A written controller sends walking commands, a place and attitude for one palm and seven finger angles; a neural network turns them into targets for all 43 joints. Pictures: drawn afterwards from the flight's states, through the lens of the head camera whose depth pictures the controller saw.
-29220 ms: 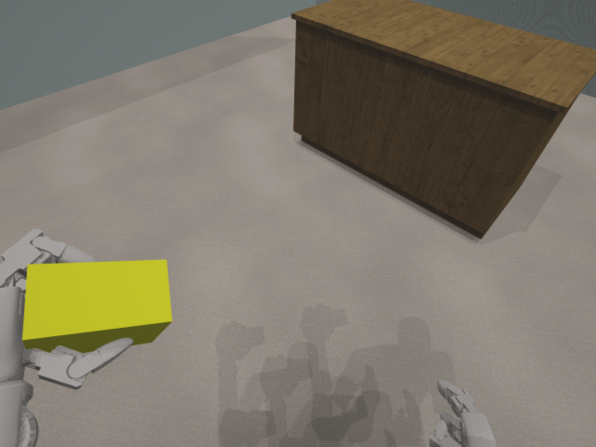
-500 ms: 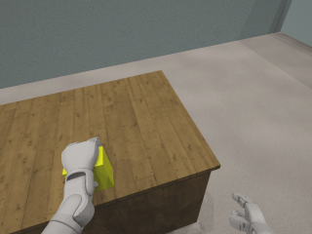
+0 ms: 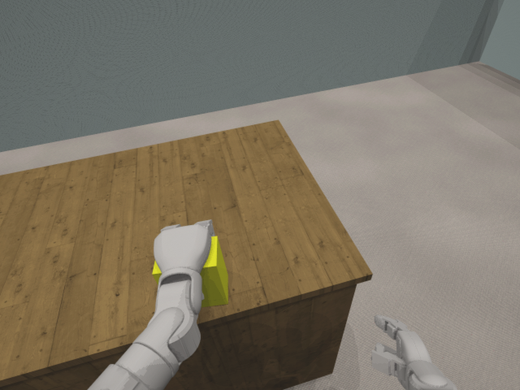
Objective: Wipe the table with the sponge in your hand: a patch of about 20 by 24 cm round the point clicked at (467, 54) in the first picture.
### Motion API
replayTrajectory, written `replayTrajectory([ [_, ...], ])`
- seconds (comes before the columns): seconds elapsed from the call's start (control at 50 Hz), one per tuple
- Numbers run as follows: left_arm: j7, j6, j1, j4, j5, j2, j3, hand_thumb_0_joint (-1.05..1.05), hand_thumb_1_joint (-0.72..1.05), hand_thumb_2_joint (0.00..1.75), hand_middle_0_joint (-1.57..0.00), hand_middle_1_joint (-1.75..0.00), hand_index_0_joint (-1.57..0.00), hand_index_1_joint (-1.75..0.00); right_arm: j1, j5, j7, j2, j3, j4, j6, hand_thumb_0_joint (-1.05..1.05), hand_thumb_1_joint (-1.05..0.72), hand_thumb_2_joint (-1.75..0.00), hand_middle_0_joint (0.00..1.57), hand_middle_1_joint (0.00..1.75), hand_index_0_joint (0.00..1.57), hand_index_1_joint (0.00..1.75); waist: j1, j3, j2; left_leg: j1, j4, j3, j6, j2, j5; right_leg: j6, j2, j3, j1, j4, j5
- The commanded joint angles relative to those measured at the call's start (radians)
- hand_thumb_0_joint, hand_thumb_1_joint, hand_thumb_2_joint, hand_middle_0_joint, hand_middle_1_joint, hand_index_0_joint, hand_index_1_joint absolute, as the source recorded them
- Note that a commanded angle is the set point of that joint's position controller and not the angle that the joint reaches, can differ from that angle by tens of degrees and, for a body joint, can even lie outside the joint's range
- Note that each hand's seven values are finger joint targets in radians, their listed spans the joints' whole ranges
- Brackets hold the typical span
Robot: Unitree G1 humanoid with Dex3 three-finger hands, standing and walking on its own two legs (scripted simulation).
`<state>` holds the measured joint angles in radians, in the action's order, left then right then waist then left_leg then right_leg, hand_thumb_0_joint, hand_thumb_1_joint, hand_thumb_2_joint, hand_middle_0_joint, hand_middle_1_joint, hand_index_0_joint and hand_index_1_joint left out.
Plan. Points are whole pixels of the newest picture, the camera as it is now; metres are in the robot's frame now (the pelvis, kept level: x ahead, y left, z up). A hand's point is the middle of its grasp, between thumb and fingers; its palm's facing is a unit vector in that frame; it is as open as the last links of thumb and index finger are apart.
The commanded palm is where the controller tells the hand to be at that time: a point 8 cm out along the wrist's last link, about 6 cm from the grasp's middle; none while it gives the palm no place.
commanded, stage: slide across to the third lane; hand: left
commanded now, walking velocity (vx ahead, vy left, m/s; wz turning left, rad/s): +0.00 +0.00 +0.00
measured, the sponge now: (196, 280) +0.30 +0.17 -0.01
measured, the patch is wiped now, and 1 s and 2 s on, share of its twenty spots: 0.90 0.90 1.00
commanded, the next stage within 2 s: wipe forward along the third lane in 0.02 s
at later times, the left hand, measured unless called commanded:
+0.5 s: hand (202, 248) +0.34 +0.16 +0.03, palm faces -0.06 -0.04 -1.00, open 10.3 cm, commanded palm +0.32 +0.17 +0.06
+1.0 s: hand (198, 223) +0.40 +0.19 +0.03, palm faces -0.09 -0.04 -1.00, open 10.3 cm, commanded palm +0.38 +0.20 +0.06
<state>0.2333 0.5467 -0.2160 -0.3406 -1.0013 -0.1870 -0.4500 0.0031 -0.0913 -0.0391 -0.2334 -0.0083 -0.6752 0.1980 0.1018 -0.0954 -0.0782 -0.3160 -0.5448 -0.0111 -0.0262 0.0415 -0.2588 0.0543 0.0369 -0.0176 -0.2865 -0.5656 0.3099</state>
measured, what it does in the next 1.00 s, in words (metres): stands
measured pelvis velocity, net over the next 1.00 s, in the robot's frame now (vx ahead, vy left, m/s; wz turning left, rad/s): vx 0.00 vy -0.02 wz -0.03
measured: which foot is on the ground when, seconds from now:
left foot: down 0.00-1.00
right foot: down 0.00-1.00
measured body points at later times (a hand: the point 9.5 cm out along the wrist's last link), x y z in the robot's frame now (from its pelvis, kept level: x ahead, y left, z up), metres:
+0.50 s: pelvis -0.01 -0.02 +0.00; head -0.03 -0.05 +0.45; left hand +0.34 +0.16 +0.08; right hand +0.18 -0.25 -0.11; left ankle +0.02 +0.11 -0.73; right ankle -0.01 -0.09 -0.73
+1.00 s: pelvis +0.00 -0.02 +0.00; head +0.02 -0.04 +0.45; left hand +0.40 +0.19 +0.08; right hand +0.13 -0.28 -0.13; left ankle +0.02 +0.11 -0.73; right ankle -0.01 -0.09 -0.73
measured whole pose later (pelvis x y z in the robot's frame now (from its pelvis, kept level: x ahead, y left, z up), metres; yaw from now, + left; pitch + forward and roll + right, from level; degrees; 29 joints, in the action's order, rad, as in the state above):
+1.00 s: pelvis +0.00 -0.02 +0.00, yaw -2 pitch +8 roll +0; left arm 0.26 0.39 -0.60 -0.88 -0.96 -0.27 -0.20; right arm 0.15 -0.09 0.04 -0.26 0.00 -0.73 0.17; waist 0.00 -0.13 -0.05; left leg -0.45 -0.55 0.00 -0.01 0.00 -0.25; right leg 0.08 0.08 0.00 -0.42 -0.55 0.27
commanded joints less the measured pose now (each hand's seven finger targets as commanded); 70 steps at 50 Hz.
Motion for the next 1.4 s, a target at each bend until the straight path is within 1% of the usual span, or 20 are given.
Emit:
replayTrajectory([
  [0.0, 0.008, -0.032, -0.266, 0.09, 0.04, 0.046, -0.009, 0.0, 0.1, 1.3, -1.2, -1.6, -1.2, -1.6, -0.206, -0.007, 0.002, -0.096, 0.035, 0.16, -0.04, 0.0, -0.9, -0.9, 0.2, 0.3, 0.2, 0.3, -0.042, -0.158, 0.176, 0.095, 0.053, -0.033, -0.022, -0.013, 0.146, 0.026, 0.003, 0.061, 0.017, 0.096, -0.223],
  [0.06, 0.02, -0.025, -0.242, 0.066, 0.034, -0.006, 0.057, 0.0, 0.1, 1.3, -1.2, -1.6, -1.2, -1.6, -0.214, -0.004, 0.003, -0.102, 0.038, 0.155, -0.031, 0.0, -0.9, -0.9, 0.2, 0.3, 0.2, 0.3, -0.023, -0.167, 0.166, 0.08, 0.058, -0.032, -0.017, -0.009, 0.148, 0.032, 0.004, 0.088, 0.037, 0.1, -0.235],
  [0.08, 0.021, -0.021, -0.23, 0.075, 0.04, 0.028, 0.025, 0.0, 0.1, 1.3, -1.2, -1.6, -1.2, -1.6, -0.209, -0.003, 0.001, -0.097, 0.034, 0.165, -0.03, 0.0, -0.9, -0.9, 0.2, 0.3, 0.2, 0.3, -0.026, -0.179, 0.165, 0.082, 0.056, -0.022, -0.02, -0.006, 0.158, 0.028, -0.001, 0.076, 0.057, 0.093, -0.257],
  [0.16, 0.03, -0.005, -0.296, 0.02, 0.034, -0.015, 0.071, 0.0, 0.1, 1.3, -1.2, -1.6, -1.2, -1.6, -0.217, -0.007, 0.01, -0.101, 0.031, 0.152, -0.023, 0.0, -0.9, -0.9, 0.2, 0.3, 0.2, 0.3, -0.03, -0.128, 0.158, 0.056, 0.071, -0.025, -0.018, -0.005, 0.106, 0.03, 0.003, 0.096, 0.021, 0.123, -0.19],
  [0.34, 0.029, -0.013, -0.431, -0.201, 0.015, -0.069, 0.124, 0.0, 0.1, 1.3, -1.2, -1.6, -1.2, -1.6, -0.157, -0.007, 0.069, -0.112, 0.024, 0.113, -0.034, 0.0, -0.9, -0.9, 0.2, 0.3, 0.2, 0.3, -0.063, -0.114, 0.192, -0.001, 0.066, 0.003, -0.017, 0.008, 0.02, 0.011, -0.01, 0.124, -0.005, 0.159, -0.105],
  [0.36, 0.03, -0.019, -0.434, -0.216, 0.019, -0.124, 0.186, 0.0, 0.1, 1.3, -1.2, -1.6, -1.2, -1.6, -0.157, -0.007, 0.075, -0.118, 0.025, 0.111, -0.035, 0.0, -0.9, -0.9, 0.2, 0.3, 0.2, 0.3, -0.052, -0.117, 0.176, -0.016, 0.071, -0.005, -0.014, 0.008, 0.01, 0.017, -0.006, 0.139, -0.008, 0.162, -0.084],
  [0.38, 0.029, -0.019, -0.446, -0.25, 0.02, -0.083, 0.143, 0.0, 0.1, 1.3, -1.2, -1.6, -1.2, -1.6, -0.141, -0.006, 0.08, -0.113, 0.022, 0.11, -0.036, 0.0, -0.9, -0.9, 0.2, 0.3, 0.2, 0.3, -0.065, -0.111, 0.176, -0.021, 0.064, 0.009, -0.017, 0.01, 0.003, 0.009, -0.013, 0.127, -0.01, 0.161, -0.075],
  [0.42, 0.028, -0.028, -0.485, -0.306, 0.015, -0.102, 0.159, 0.0, 0.1, 1.3, -1.2, -1.6, -1.2, -1.6, -0.118, -0.007, 0.086, -0.118, 0.022, 0.104, -0.039, 0.0, -0.9, -0.9, 0.2, 0.3, 0.2, 0.3, -0.074, -0.101, 0.182, -0.044, 0.059, 0.006, -0.014, 0.008, -0.016, 0.007, -0.013, 0.125, -0.038, 0.16, -0.044],
  [0.46, 0.03, -0.044, -0.5, -0.331, 0.021, -0.153, 0.214, 0.0, 0.1, 1.3, -1.2, -1.6, -1.2, -1.6, -0.108, -0.003, 0.09, -0.121, 0.025, 0.102, -0.042, 0.0, -0.9, -0.9, 0.2, 0.3, 0.2, 0.3, -0.062, -0.131, 0.174, -0.056, 0.057, 0.0, -0.014, 0.006, -0.008, 0.01, -0.012, 0.139, -0.026, 0.158, -0.061],
  [0.52, 0.034, -0.063, -0.526, -0.352, 0.024, -0.13, 0.189, 0.0, 0.1, 1.3, -1.2, -1.6, -1.2, -1.6, -0.077, -0.002, 0.093, -0.122, 0.028, 0.108, -0.046, 0.0, -0.9, -0.9, 0.2, 0.3, 0.2, 0.3, -0.081, -0.163, 0.189, -0.068, 0.041, 0.01, -0.018, 0.004, 0.004, 0.0, -0.019, 0.135, -0.008, 0.146, -0.111],
  [0.56, 0.034, -0.072, -0.522, -0.364, 0.036, -0.171, 0.232, 0.0, 0.1, 1.3, -1.2, -1.6, -1.2, -1.6, -0.075, -0.004, 0.094, -0.124, 0.028, 0.113, -0.049, 0.0, -0.9, -0.9, 0.2, 0.3, 0.2, 0.3, -0.07, -0.181, 0.19, -0.086, 0.041, 0.006, -0.017, 0.003, 0.011, -0.001, -0.019, 0.144, 0.012, 0.145, -0.13],
  [0.6, 0.036, -0.083, -0.559, -0.393, 0.028, -0.165, 0.213, 0.0, 0.1, 1.3, -1.2, -1.6, -1.2, -1.6, -0.048, -0.002, 0.097, -0.128, 0.03, 0.103, -0.051, 0.0, -0.9, -0.9, 0.2, 0.3, 0.2, 0.3, -0.095, -0.153, 0.202, -0.093, 0.033, 0.013, -0.021, 0.0, 0.003, -0.009, -0.023, 0.141, -0.009, 0.148, -0.13],
  [0.66, 0.039, -0.098, -0.569, -0.415, 0.026, -0.223, 0.268, 0.0, 0.1, 1.3, -1.2, -1.6, -1.2, -1.6, -0.036, -0.001, 0.098, -0.135, 0.034, 0.099, -0.057, 0.0, -0.9, -0.9, 0.2, 0.3, 0.2, 0.3, -0.082, -0.178, 0.189, -0.106, 0.032, 0.006, -0.021, -0.001, 0.014, -0.005, -0.02, 0.15, -0.003, 0.143, -0.144],
  [0.7, 0.042, -0.108, -0.589, -0.432, 0.025, -0.194, 0.236, 0.0, 0.1, 1.3, -1.2, -1.6, -1.2, -1.6, -0.011, -0.001, 0.096, -0.132, 0.035, 0.091, -0.06, 0.0, -0.9, -0.9, 0.2, 0.3, 0.2, 0.3, -0.099, -0.182, 0.184, -0.1, 0.025, 0.015, -0.024, -0.005, 0.026, -0.01, -0.023, 0.131, -0.007, 0.134, -0.178],
  [0.76, 0.043, -0.121, -0.601, -0.452, 0.034, -0.255, 0.29, 0.0, 0.1, 1.3, -1.2, -1.6, -1.2, -1.6, -0.003, 0.0, 0.096, -0.14, 0.038, 0.085, -0.066, 0.0, -0.9, -0.9, 0.2, 0.3, 0.2, 0.3, -0.091, -0.206, 0.202, -0.117, 0.022, 0.013, -0.025, -0.006, 0.038, -0.013, -0.024, 0.149, 0.019, 0.136, -0.208],
  [0.8, 0.044, -0.128, -0.601, -0.465, 0.029, -0.22, 0.256, 0.0, 0.1, 1.3, -1.2, -1.6, -1.2, -1.6, 0.018, 0.001, 0.093, -0.138, 0.039, 0.081, -0.067, 0.0, -0.9, -0.9, 0.2, 0.3, 0.2, 0.3, -0.103, -0.2, 0.188, -0.114, 0.018, 0.022, -0.026, -0.008, 0.049, -0.016, -0.027, 0.134, 0.015, 0.129, -0.24],
  [0.86, 0.042, -0.134, -0.594, -0.484, 0.032, -0.277, 0.31, 0.0, 0.1, 1.3, -1.2, -1.6, -1.2, -1.6, 0.024, 0.001, 0.091, -0.143, 0.04, 0.078, -0.067, 0.0, -0.9, -0.9, 0.2, 0.3, 0.2, 0.3, -0.093, -0.224, 0.207, -0.123, 0.017, 0.016, -0.027, -0.008, 0.079, -0.016, -0.026, 0.139, 0.044, 0.123, -0.297],
  [1.06, 0.049, -0.158, -0.683, -0.525, 0.016, -0.274, 0.298, 0.0, 0.1, 1.3, -1.2, -1.6, -1.2, -1.6, 0.06, 0.003, 0.083, -0.144, 0.045, 0.073, -0.063, 0.0, -0.9, -0.9, 0.2, 0.3, 0.2, 0.3, -0.113, -0.253, 0.162, -0.105, 0.009, 0.021, -0.027, -0.012, 0.116, -0.014, -0.022, 0.106, 0.011, 0.107, -0.324],
  [1.24, 0.074, -0.151, -0.792, -0.608, -0.001, -0.235, 0.259, 0.0, 0.1, 1.3, -1.2, -1.6, -1.2, -1.6, 0.096, 0.012, 0.078, -0.147, 0.045, 0.048, -0.058, 0.0, -0.9, -0.9, 0.2, 0.3, 0.2, 0.3, -0.149, -0.249, 0.161, -0.093, -0.003, 0.02, -0.025, -0.023, 0.133, -0.015, -0.017, 0.067, -0.055, 0.092, -0.324],
  [1.38, 0.087, -0.148, -0.893, -0.668, -0.001, -0.257, 0.272, 0.0, 0.1, 1.3, -1.2, -1.6, -1.2, -1.6, 0.123, 0.018, 0.076, -0.15, 0.046, 0.028, -0.06, 0.0, -0.9, -0.9, 0.2, 0.3, 0.2, 0.3, -0.164, -0.272, 0.128, -0.086, -0.009, 0.007, -0.023, -0.033, 0.133, -0.012, -0.009, 0.045, -0.103, 0.077, -0.273],
])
